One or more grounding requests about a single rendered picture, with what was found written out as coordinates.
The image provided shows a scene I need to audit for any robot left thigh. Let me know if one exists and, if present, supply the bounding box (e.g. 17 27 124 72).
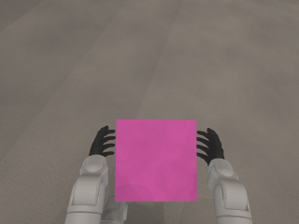
100 195 129 224

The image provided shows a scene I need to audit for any left robot forearm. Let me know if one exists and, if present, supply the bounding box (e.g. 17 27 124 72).
64 154 108 224

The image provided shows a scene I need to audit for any left robot hand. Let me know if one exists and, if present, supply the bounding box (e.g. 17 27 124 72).
89 126 116 157

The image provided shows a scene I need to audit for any right robot hand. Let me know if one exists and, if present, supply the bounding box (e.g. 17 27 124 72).
196 128 225 166

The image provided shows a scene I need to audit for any carton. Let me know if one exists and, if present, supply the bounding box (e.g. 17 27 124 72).
115 119 197 202

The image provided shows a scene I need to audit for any right robot forearm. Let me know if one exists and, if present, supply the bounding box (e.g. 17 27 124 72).
206 158 252 224

